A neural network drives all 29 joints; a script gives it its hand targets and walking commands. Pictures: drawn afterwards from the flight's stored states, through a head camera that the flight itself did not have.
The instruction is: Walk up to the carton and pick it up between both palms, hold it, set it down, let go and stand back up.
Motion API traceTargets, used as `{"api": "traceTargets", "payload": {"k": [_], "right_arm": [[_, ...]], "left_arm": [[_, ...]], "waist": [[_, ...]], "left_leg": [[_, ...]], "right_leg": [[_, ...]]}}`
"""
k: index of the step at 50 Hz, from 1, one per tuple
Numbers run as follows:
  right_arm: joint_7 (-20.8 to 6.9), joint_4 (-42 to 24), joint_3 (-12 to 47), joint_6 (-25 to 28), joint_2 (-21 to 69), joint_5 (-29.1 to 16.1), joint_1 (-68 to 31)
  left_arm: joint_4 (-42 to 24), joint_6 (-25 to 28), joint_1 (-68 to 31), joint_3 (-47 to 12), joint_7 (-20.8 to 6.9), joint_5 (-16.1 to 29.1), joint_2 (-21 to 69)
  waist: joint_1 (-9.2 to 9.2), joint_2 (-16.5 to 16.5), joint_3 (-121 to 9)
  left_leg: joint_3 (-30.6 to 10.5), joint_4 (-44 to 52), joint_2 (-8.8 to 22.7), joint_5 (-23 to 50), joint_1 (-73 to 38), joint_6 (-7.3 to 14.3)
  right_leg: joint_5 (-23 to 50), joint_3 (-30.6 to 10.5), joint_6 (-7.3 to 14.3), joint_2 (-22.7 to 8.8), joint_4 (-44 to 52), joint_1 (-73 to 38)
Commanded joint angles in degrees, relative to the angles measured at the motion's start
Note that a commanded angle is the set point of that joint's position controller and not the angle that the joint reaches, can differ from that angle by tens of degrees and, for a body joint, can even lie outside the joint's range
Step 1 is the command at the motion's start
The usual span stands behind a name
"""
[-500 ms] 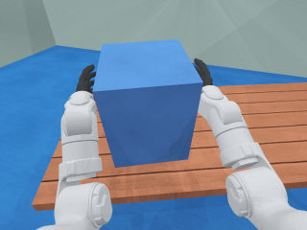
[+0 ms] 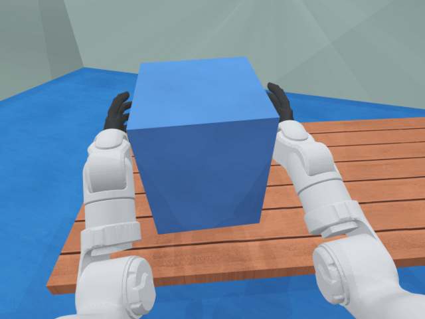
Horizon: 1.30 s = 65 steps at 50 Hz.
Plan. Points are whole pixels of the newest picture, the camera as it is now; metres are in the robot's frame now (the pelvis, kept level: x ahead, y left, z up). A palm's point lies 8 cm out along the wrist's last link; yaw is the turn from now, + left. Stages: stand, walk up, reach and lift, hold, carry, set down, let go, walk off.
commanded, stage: hold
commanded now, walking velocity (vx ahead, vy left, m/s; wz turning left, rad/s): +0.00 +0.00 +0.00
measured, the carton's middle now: (201, 145) +0.38 +0.00 +0.20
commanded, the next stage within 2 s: none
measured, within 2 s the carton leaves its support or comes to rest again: neither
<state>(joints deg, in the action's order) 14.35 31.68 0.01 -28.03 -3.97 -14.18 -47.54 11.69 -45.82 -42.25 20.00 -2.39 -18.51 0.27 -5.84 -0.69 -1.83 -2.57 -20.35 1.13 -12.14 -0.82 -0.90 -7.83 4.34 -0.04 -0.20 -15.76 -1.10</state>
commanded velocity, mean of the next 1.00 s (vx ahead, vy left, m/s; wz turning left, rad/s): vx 0.00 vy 0.00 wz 0.00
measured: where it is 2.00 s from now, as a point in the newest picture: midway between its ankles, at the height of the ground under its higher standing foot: outside the picture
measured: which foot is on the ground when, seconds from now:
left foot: down 0.00-1.00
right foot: down 0.00-1.00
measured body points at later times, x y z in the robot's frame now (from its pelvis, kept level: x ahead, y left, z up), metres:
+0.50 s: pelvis +0.00 +0.00 +0.00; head -0.07 +0.02 +0.44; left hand +0.38 +0.15 +0.24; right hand +0.37 -0.15 +0.25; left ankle +0.00 +0.13 -0.75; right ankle +0.02 -0.12 -0.75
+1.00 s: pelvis +0.00 +0.00 +0.00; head -0.08 +0.02 +0.44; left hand +0.38 +0.15 +0.24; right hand +0.37 -0.14 +0.25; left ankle +0.00 +0.13 -0.75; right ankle +0.02 -0.12 -0.75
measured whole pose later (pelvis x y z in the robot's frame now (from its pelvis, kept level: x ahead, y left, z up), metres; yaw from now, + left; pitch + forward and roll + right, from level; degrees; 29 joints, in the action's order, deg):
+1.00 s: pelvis +0.00 +0.00 +0.00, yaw +0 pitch -9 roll -1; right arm 14.3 33.0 -0.8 -27.8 -3.6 -13.9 -48.4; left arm 13.1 -45.8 -43.3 20.6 -2.9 -19.0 0.2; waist -5.3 -1.5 -1.4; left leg -2.2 -20.0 1.1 -11.7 -0.7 -0.9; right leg -7.4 3.9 0.0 -0.2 -15.6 -0.8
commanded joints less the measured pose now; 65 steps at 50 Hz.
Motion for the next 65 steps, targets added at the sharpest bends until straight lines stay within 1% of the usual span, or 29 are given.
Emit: {"api": "traceTargets", "payload": {"k": [1, 4, 7, 8, 12, 13, 17, 19, 23, 26, 28, 29, 31, 32, 34, 36, 37, 38, 40, 42, 47, 49, 53, 55, 56, 57, 60, 61, 65], "right_arm": [[-6.87, -15.51, 16.01, 3.05, 35.80, -4.72, -46.49], [-6.88, -17.52, 17.67, 3.87, 36.49, -6.64, -46.65], [-6.95, -13.34, 14.97, 3.52, 34.15, -5.32, -46.74], [-6.97, -15.81, 16.36, 3.99, 35.63, -5.10, -46.58], [-7.49, -15.70, 17.01, 4.26, 35.08, -6.42, -46.20], [-7.65, -13.51, 16.55, 3.99, 34.57, -6.72, -43.70], [-7.67, -14.75, 15.38, 4.19, 34.30, -5.54, -46.72], [-7.97, -12.89, 14.59, 4.08, 34.06, -4.96, -46.30], [-7.69, -15.34, 15.21, 4.71, 34.68, -6.05, -47.16], [-7.59, -14.51, 15.85, 4.45, 35.21, -6.14, -46.73], [-7.66, -15.85, 16.30, 4.76, 34.76, -5.90, -48.42], [-7.55, -16.33, 16.76, 4.71, 35.69, -5.53, -48.66], [-7.23, -16.18, 17.47, 4.47, 36.88, -6.61, -46.50], [-6.97, -16.43, 18.75, 4.06, 37.23, -7.23, -45.04], [-6.82, -15.78, 16.87, 4.08, 36.31, -6.03, -46.06], [-6.82, -14.01, 17.70, 3.54, 36.27, -6.18, -44.12], [-6.77, -15.58, 18.11, 3.70, 36.57, -6.10, -44.55], [-6.88, -15.81, 17.30, 3.85, 36.12, -6.02, -45.33], [-6.76, -16.05, 17.03, 4.05, 36.19, -5.63, -46.20], [-6.43, -19.41, 17.49, 4.48, 35.83, -6.44, -45.85], [-7.05, -12.69, 15.40, 3.00, 34.01, -5.45, -45.11], [-7.10, -14.39, 14.99, 3.53, 33.70, -4.75, -46.75], [-6.91, -18.02, 15.89, 4.48, 34.79, -6.27, -46.48], [-7.06, -13.01, 14.63, 3.60, 34.31, -5.44, -44.35], [-7.24, -14.72, 15.29, 4.04, 35.70, -5.78, -44.65], [-7.74, -11.64, 14.99, 3.57, 34.03, -5.97, -44.36], [-7.91, -16.18, 16.50, 4.79, 34.64, -5.57, -48.43], [-7.38, -17.48, 17.27, 4.66, 35.51, -6.49, -46.53], [-7.97, -11.33, 15.84, 3.32, 35.15, -4.73, -44.33]], "left_arm": [[-2.88, 3.37, -42.61, -23.03, -9.69, 9.60, 30.60], [-6.97, 3.80, -43.40, -25.65, -9.01, 10.76, 32.63], [-1.28, 3.50, -42.36, -23.96, -8.71, 9.42, 31.45], [-2.93, 3.76, -42.74, -24.02, -9.10, 9.91, 31.98], [-5.29, 4.04, -41.99, -26.19, -8.16, 10.99, 33.41], [-6.87, 3.97, -42.72, -26.87, -7.84, 10.39, 33.15], [-3.29, 3.62, -42.88, -25.52, -8.04, 10.34, 33.66], [-1.78, 3.23, -42.11, -23.94, -8.38, 9.13, 32.76], [-5.63, 3.99, -43.48, -27.21, -8.07, 10.81, 33.37], [-3.94, 3.95, -43.55, -25.61, -8.10, 10.01, 33.03], [-2.32, 4.03, -43.07, -25.47, -7.98, 10.15, 32.97], [-2.05, 4.05, -42.21, -23.73, -7.93, 9.58, 32.55], [-6.75, 4.74, -44.79, -25.82, -7.81, 10.94, 32.81], [-6.76, 4.48, -42.79, -25.00, -7.66, 10.68, 31.86], [-3.86, 3.95, -41.98, -24.82, -8.13, 10.07, 32.02], [-4.51, 3.85, -42.75, -23.01, -8.78, 8.87, 30.13], [-4.28, 3.84, -41.53, -22.65, -8.94, 9.00, 30.14], [-5.26, 3.85, -41.84, -23.93, -8.77, 9.98, 31.42], [-4.65, 4.02, -43.30, -24.73, -8.88, 10.73, 31.81], [-4.44, 3.40, -39.55, -25.42, -9.00, 10.83, 32.52], [-2.29, 3.08, -42.24, -23.20, -9.51, 8.55, 31.37], [-1.33, 2.85, -41.61, -22.58, -9.64, 8.25, 31.16], [-6.59, 4.26, -44.19, -28.77, -8.33, 11.93, 34.25], [-4.10, 4.02, -44.01, -26.45, -8.09, 10.94, 33.34], [-6.25, 4.40, -45.06, -26.30, -8.23, 10.99, 33.45], [-3.43, 3.80, -42.46, -24.43, -8.12, 8.98, 32.33], [-4.73, 4.31, -43.97, -26.70, -7.75, 10.96, 33.31], [-7.07, 4.47, -43.61, -27.63, -7.78, 12.07, 34.07], [-1.53, 3.50, -41.63, -20.95, -8.71, 7.81, 30.31]], "waist": [[0.11, 0.48, -15.23], [0.55, 2.50, -18.36], [-0.19, 2.12, -15.70], [0.31, 0.47, -16.74], [0.15, 2.84, -20.00], [-0.73, 5.07, -18.92], [-0.67, 2.53, -17.13], [-0.38, 3.60, -15.06], [-0.75, 4.63, -19.20], [-0.36, 3.91, -17.71], [0.19, 2.78, -18.98], [1.53, 1.11, -17.05], [0.25, 1.85, -20.49], [0.98, 1.46, -21.46], [-0.22, 1.86, -18.89], [0.99, 1.01, -17.43], [1.14, -0.28, -17.85], [0.30, 1.66, -18.23], [-0.02, 1.09, -17.41], [-0.36, 1.24, -19.21], [-0.15, 3.53, -12.86], [-0.13, 1.79, -12.64], [-1.52, 3.88, -21.47], [-1.56, 3.63, -16.65], [-0.77, 3.38, -19.17], [0.14, 4.00, -15.58], [0.04, 2.28, -19.84], [-0.59, 3.44, -22.55], [1.13, 0.68, -13.64]], "left_leg": [[3.16, 4.84, -3.81, 10.37, 5.94, -0.34], [3.33, 3.08, -3.92, 16.03, 3.61, -1.44], [2.86, 3.27, -3.80, 13.14, 3.36, -1.63], [3.35, 3.60, -3.68, 12.30, 4.23, -1.37], [2.76, 2.83, -3.45, 16.27, 2.78, -2.07], [2.53, 2.52, -3.13, 17.58, 2.01, -2.95], [2.61, 3.75, -3.47, 11.51, 4.59, -1.83], [2.88, 4.53, -3.41, 8.97, 5.84, -1.59], [2.98, 2.99, -3.62, 15.12, 3.27, -2.14], [2.98, 2.85, -3.64, 14.18, 3.40, -1.92], [3.10, 2.84, -4.05, 13.70, 3.63, -1.35], [3.13, 3.51, -3.90, 12.97, 4.63, -0.96], [3.44, 2.70, -4.15, 15.70, 2.95, -1.03], [3.61, 2.30, -4.52, 17.99, 2.54, -0.87], [3.18, 2.68, -4.09, 14.80, 3.18, -0.91], [3.88, 3.42, -4.44, 12.98, 3.71, -0.61], [3.92, 3.43, -4.00, 14.32, 3.40, -0.42], [3.44, 3.43, -3.87, 15.04, 3.56, -1.05], [3.33, 3.15, -4.25, 13.00, 4.62, -1.15], [3.04, 2.15, -4.12, 17.80, 2.52, -1.33], [3.21, 4.58, -3.93, 9.78, 4.89, -1.05], [3.50, 4.69, -3.87, 9.55, 5.60, -0.91], [2.85, 2.42, -3.55, 16.74, 1.80, -2.65], [2.58, 2.86, -3.71, 14.47, 2.63, -2.43], [2.72, 2.95, -3.62, 15.22, 2.47, -2.08], [2.55, 3.68, -3.30, 13.65, 3.10, -2.08], [3.00, 3.25, -3.40, 14.04, 2.88, -1.70], [3.02, 2.26, -3.85, 16.05, 2.04, -1.87], [3.43, 4.64, -3.84, 11.56, 5.15, -0.70]], "right_leg": [[6.34, -0.99, -1.77, 3.01, 0.64, -8.68], [9.94, -1.05, -1.33, 3.85, -0.26, -9.40], [6.92, -1.30, -0.93, 3.73, 1.16, -7.44], [6.19, -0.62, -1.20, 3.61, 0.81, -8.67], [9.06, -1.09, -0.80, 4.13, 0.01, -9.82], [9.97, -1.51, -0.54, 3.93, -0.22, -9.02], [5.51, -0.95, -0.63, 3.78, 0.84, -7.99], [4.30, -1.33, -0.48, 3.45, 0.66, -7.66], [9.06, -0.96, -0.80, 3.77, 0.01, -9.05], [8.28, -1.16, -1.10, 3.51, 0.37, -9.03], [7.93, -1.30, -1.17, 3.61, 0.58, -8.79], [7.04, -0.95, -1.30, 3.54, 0.44, -8.92], [10.98, -0.95, -2.03, 3.15, -0.13, -9.69], [14.08, -1.33, -2.09, 3.41, -0.61, -11.67], [10.87, -1.01, -1.91, 3.40, -0.01, -9.73], [9.69, -1.29, -1.97, 3.16, 0.08, -10.32], [10.86, -1.21, -2.13, 3.33, 0.15, -10.62], [10.54, -0.99, -1.58, 3.50, -0.08, -10.02], [8.79, -0.88, -1.67, 3.40, 0.08, -9.44], [12.54, -1.08, -1.61, 3.77, 0.27, -10.15], [4.10, -1.43, -0.88, 3.20, 1.24, -7.20], [4.81, -1.07, -1.22, 3.21, 1.18, -7.62], [9.95, -0.58, -1.01, 4.18, -0.01, -9.66], [6.97, -0.72, -1.12, 3.77, 0.71, -7.77], [8.67, -0.79, -1.08, 3.51, 0.29, -8.89], [5.28, -1.05, -0.53, 3.96, 0.77, -6.97], [6.67, -0.54, -0.76, 3.93, 0.16, -8.06], [10.35, -0.92, -1.24, 3.42, -0.15, -9.84], [6.15, -1.02, -1.26, 3.38, 0.81, -8.36]]}}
